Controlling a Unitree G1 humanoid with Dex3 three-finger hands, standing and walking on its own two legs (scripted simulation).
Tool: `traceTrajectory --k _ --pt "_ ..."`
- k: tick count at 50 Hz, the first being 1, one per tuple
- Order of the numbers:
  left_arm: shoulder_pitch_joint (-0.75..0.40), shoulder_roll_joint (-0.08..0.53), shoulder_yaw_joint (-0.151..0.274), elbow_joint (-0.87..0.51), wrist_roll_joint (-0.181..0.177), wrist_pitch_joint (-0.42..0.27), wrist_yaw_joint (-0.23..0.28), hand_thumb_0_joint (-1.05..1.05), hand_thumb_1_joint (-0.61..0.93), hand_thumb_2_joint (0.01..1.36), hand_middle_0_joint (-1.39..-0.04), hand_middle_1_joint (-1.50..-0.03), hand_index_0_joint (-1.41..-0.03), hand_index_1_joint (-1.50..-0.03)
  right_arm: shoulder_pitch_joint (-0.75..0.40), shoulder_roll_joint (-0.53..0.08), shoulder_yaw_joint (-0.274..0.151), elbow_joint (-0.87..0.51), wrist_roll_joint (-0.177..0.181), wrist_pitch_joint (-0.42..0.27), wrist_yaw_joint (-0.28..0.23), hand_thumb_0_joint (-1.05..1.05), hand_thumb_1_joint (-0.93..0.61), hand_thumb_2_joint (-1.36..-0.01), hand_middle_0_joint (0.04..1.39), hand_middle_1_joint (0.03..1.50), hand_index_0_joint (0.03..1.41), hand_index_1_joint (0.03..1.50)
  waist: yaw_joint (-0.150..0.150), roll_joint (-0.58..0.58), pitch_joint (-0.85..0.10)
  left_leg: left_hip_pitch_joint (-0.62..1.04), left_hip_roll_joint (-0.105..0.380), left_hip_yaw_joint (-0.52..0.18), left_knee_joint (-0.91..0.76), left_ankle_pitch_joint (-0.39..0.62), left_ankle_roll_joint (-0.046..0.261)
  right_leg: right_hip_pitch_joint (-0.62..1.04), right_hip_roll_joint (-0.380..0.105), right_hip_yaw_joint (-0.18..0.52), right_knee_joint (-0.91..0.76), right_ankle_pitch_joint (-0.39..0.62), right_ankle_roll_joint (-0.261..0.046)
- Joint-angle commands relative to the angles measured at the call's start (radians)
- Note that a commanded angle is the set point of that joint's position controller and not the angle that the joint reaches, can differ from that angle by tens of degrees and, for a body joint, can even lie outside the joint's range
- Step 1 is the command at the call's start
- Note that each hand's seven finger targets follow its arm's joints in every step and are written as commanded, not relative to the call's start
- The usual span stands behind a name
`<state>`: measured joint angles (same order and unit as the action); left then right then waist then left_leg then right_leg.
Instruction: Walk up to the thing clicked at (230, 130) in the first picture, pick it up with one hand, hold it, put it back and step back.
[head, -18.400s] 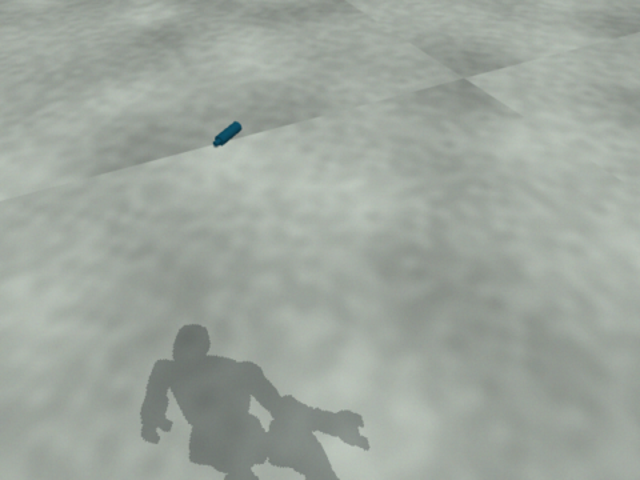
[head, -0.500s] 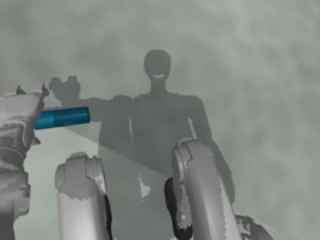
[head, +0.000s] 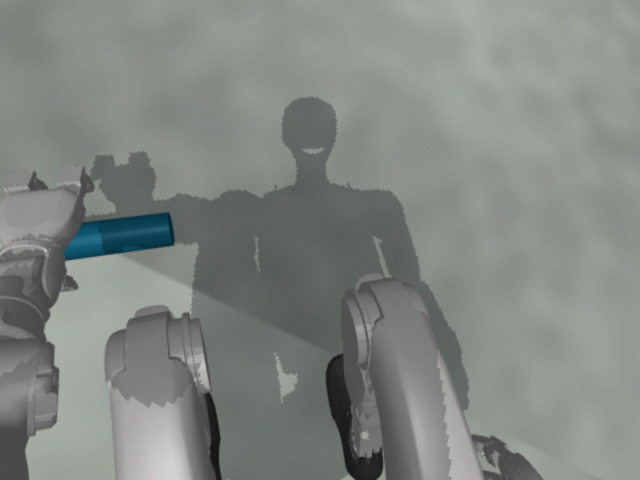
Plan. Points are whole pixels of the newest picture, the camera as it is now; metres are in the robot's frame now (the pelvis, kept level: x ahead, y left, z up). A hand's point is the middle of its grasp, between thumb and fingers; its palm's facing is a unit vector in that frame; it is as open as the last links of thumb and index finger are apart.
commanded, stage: approach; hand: left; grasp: from above
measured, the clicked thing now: (106, 237) +0.47 +0.27 -0.30
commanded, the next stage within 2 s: close in in 0.44 s
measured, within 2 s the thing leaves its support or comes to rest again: neither
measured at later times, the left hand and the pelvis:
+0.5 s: hand (125, 210) +0.47 +0.22 -0.19, palm faces -0.41 -0.04 -0.91, open 14.0 cm; pelvis +0.00 +0.00 -0.01, yaw -1 degrees
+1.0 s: hand (110, 245) +0.43 +0.25 -0.22, palm faces -0.48 -0.09 -0.87, open 14.1 cm; pelvis +0.00 +0.00 -0.02, yaw -2 degrees
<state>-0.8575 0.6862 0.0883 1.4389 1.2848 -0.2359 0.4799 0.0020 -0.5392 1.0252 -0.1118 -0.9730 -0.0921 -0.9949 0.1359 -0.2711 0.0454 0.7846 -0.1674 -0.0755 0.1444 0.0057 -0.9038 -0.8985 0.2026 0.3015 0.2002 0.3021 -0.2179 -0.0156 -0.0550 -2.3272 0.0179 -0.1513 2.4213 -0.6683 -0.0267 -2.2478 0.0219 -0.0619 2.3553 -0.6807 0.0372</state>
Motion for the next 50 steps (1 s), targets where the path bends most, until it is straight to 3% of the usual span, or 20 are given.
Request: traceTrajectory --k 1,3,5,8,9,10,13,20,26,28,29,31,34,35,39,42,43,44,46,50 --pt "-0.263 0.227 0.035 -0.124 -0.024 0.015 0.044 0.0 -0.611 1.114 -0.094 -0.921 -0.041 -0.976 0.171 -0.245 -0.084 -0.019 0.008 -0.017 -0.004 0.0 -0.903 -0.9 0.2 0.3 0.2 0.3 0.011 0.286 -0.644 0.53 -0.018 0.114 -0.261 0.123 0.047 0.279 0.023 -0.098 -0.255 0.18 -0.073" --pt "-0.29 0.206 0.008 -0.123 -0.025 0.019 0.039 0.0 -0.561 1.029 -0.068 -1.028 -0.064 -1.032 0.179 -0.242 -0.082 -0.014 0.007 -0.019 -0.001 0.0 -0.901 -0.896 0.2 0.3 0.2 0.3 -0.01 0.266 -0.647 0.513 -0.018 0.115 -0.249 0.13 0.052 0.297 0.025 -0.092 -0.261 0.2 -0.07" --pt "-0.335 0.205 0.003 -0.159 -0.033 0.018 0.035 0.0 -0.553 1.028 -0.074 -1.028 -0.069 -1.032 0.193 -0.241 -0.088 -0.009 0.008 -0.018 -0.002 0.0 -0.901 -0.896 0.2 0.3 0.2 0.3 -0.021 0.256 -0.658 0.497 -0.017 0.116 -0.243 0.128 0.056 0.308 0.022 -0.085 -0.275 0.199 -0.067" --pt "-0.396 0.113 -0.068 -0.116 -0.038 0.022 0.023 0.0 -0.558 1.028 -0.071 -1.044 -0.069 -1.046 0.207 -0.236 -0.083 0.006 0.004 -0.026 -0.001 0.0 -0.902 -0.896 0.2 0.3 0.2 0.3 -0.065 0.235 -0.63 0.491 -0.014 0.11 -0.233 0.122 0.056 0.301 0.027 -0.087 -0.287 0.202 -0.064" --pt "-0.449 0.126 -0.065 -0.131 -0.048 0.017 0.027 0.0 -0.543 1.014 -0.072 -1.051 -0.074 -1.047 0.216 -0.243 -0.079 0.007 0.003 -0.029 -0.002 0.0 -0.902 -0.896 0.2 0.3 0.2 0.3 -0.075 0.228 -0.635 0.479 -0.013 0.106 -0.227 0.119 0.057 0.301 0.028 -0.089 -0.291 0.195 -0.063" --pt "-0.443 0.087 -0.088 -0.08 -0.048 0.023 0.026 0.0 -0.554 1.019 -0.067 -1.051 -0.069 -1.049 0.217 -0.241 -0.077 0.007 0.002 -0.032 -0.002 0.0 -0.903 -0.896 0.2 0.3 0.2 0.3 -0.083 0.206 -0.617 0.473 -0.013 0.102 -0.227 0.109 0.056 0.292 0.027 -0.093 -0.288 0.185 -0.064" --pt "-0.468 0.087 -0.102 -0.013 -0.041 0.026 0.036 0.0 -0.549 1.029 -0.073 -1.063 -0.075 -1.061 0.214 -0.245 -0.066 0.011 -0.006 -0.039 -0.002 0.0 -0.903 -0.896 0.2 0.3 0.2 0.3 -0.092 0.203 -0.584 0.444 -0.014 0.101 -0.22 0.084 0.055 0.288 0.033 -0.092 -0.293 0.151 -0.063" --pt "-0.462 0.187 -0.026 0.1 0.016 0.08 0.106 0.0 -0.536 1.058 -0.079 -1.064 -0.077 -1.064 0.187 -0.255 -0.029 -0.02 -0.022 -0.043 0.016 0.0 -0.903 -0.896 0.2 0.3 0.2 0.3 -0.072 0.303 -0.615 0.484 -0.017 0.111 -0.224 0.128 0.048 0.296 0.037 -0.109 -0.234 0.211 -0.072" --pt "-0.365 0.302 0.083 -0.022 -0.008 0.128 0.133 0.0 -0.562 1.09 -0.08 -1.018 -0.064 -1.033 0.166 -0.266 -0.025 -0.057 -0.012 -0.041 0.036 0.0 -0.899 -0.895 0.2 0.3 0.2 0.3 -0.009 0.329 -0.725 0.484 -0.014 0.131 -0.211 0.181 0.062 0.401 0.042 -0.088 -0.235 0.264 -0.065" --pt "-0.32 0.284 0.085 0.006 -0.03 0.145 0.121 0.0 -0.548 1.056 -0.076 -1.017 -0.07 -1.021 0.165 -0.265 -0.031 -0.058 -0.006 -0.039 0.041 0.0 -0.9 -0.896 0.2 0.3 0.2 0.3 -0.014 0.289 -0.702 0.454 -0.012 0.133 -0.204 0.181 0.066 0.404 0.044 -0.085 -0.233 0.269 -0.059" --pt "-0.322 0.252 0.042 0.047 -0.031 0.15 0.106 0.0 -0.55 1.014 -0.066 -1.004 -0.066 -1.002 0.16 -0.255 -0.026 -0.058 -0.009 -0.042 0.046 0.0 -0.9 -0.895 0.2 0.3 0.2 0.3 -0.044 0.261 -0.638 0.404 -0.011 0.131 -0.191 0.149 0.072 0.387 0.048 -0.078 -0.236 0.246 -0.056" --pt "-0.347 0.224 0.021 0.016 -0.063 0.147 0.073 0.0 -0.569 1.008 -0.06 -0.986 -0.057 -0.987 0.182 -0.248 -0.03 -0.042 -0.006 -0.039 0.046 0.0 -0.897 -0.894 0.2 0.3 0.2 0.3 -0.064 0.199 -0.612 0.345 -0.012 0.121 -0.179 0.127 0.082 0.401 0.047 -0.07 -0.259 0.224 -0.049" --pt "-0.353 0.264 0.064 0.014 -0.115 0.11 0.027 0.0 -0.574 1.011 -0.061 -1.003 -0.058 -1.003 0.21 -0.27 -0.047 -0.034 -0.009 -0.05 0.039 0.0 -0.901 -0.896 0.2 0.3 0.2 0.3 -0.076 0.153 -0.58 0.309 -0.01 0.098 -0.175 0.09 0.08 0.387 0.04 -0.075 -0.261 0.158 -0.052" --pt "-0.357 0.243 0.054 0.021 -0.11 0.092 0.003 0.0 -0.567 1.001 -0.06 -1.011 -0.06 -1.008 0.235 -0.281 -0.051 -0.028 -0.015 -0.053 0.039 0.0 -0.901 -0.896 0.2 0.3 0.2 0.3 -0.1 0.145 -0.537 0.298 -0.013 0.097 -0.163 0.078 0.077 0.365 0.036 -0.078 -0.262 0.137 -0.056" --pt "-0.416 0.114 -0.067 -0.016 -0.107 0.0 -0.055 0.0 -0.536 0.981 -0.067 -1.035 -0.077 -1.024 0.238 -0.26 -0.048 -0.003 -0.016 -0.049 0.034 0.0 -0.899 -0.896 0.2 0.3 0.2 0.3 -0.134 0.183 -0.539 0.363 -0.015 0.074 -0.17 0.046 0.059 0.328 0.044 -0.103 -0.257 0.104 -0.061" --pt "-0.452 0.167 -0.083 -0.045 -0.08 -0.058 -0.034 0.0 -0.511 1.026 -0.085 -1.065 -0.094 -1.055 0.224 -0.27 -0.026 -0.012 -0.026 -0.057 0.035 0.0 -0.902 -0.897 0.2 0.3 0.2 0.3 -0.108 0.216 -0.563 0.425 -0.017 0.075 -0.154 0.075 0.047 0.315 0.041 -0.126 -0.234 0.134 -0.065" --pt "-0.44 0.213 -0.061 -0.11 -0.06 -0.078 -0.01 0.0 -0.556 1.026 -0.071 -1.021 -0.064 -1.028 0.226 -0.269 -0.026 -0.01 -0.025 -0.053 0.03 0.0 -0.903 -0.902 0.199 0.3 0.199 0.3 -0.078 0.276 -0.626 0.487 -0.014 0.078 -0.165 0.122 0.042 0.349 0.043 -0.128 -0.23 0.186 -0.062" --pt "-0.369 0.217 -0.04 -0.05 -0.042 -0.082 0.018 0.0 -0.557 1.008 -0.067 -1.021 -0.063 -1.025 0.208 -0.276 -0.023 -0.021 -0.028 -0.051 0.029 0.0 -0.905 -0.902 0.199 0.3 0.199 0.3 -0.074 0.286 -0.62 0.493 -0.014 0.077 -0.167 0.122 0.038 0.343 0.043 -0.134 -0.214 0.185 -0.065" --pt "-0.346 0.221 -0.013 0.025 0.001 -0.085 0.086 0.0 -0.547 1.001 -0.063 -0.994 -0.059 -0.997 0.193 -0.289 -0.018 -0.016 -0.039 -0.051 0.032 0.0 -0.898 -0.899 0.199 0.3 0.199 0.3 -0.086 0.291 -0.546 0.475 -0.014 0.082 -0.172 0.109 0.033 0.294 0.045 -0.147 -0.194 0.182 -0.067" --pt "-0.393 0.258 0.019 0.078 0.088 -0.06 0.214 0.0 -0.546 1.018 -0.063 -0.96 -0.05 -0.971 0.152 -0.291 -0.005 0.0 -0.071 -0.056 0.051 0.0 -0.889 -0.897 0.2 0.3 0.2 0.3 -0.101 0.357 -0.538 0.508 -0.009 0.075 -0.176 0.144 0.027 0.24 0.052 -0.162 -0.163 0.217 -0.07"
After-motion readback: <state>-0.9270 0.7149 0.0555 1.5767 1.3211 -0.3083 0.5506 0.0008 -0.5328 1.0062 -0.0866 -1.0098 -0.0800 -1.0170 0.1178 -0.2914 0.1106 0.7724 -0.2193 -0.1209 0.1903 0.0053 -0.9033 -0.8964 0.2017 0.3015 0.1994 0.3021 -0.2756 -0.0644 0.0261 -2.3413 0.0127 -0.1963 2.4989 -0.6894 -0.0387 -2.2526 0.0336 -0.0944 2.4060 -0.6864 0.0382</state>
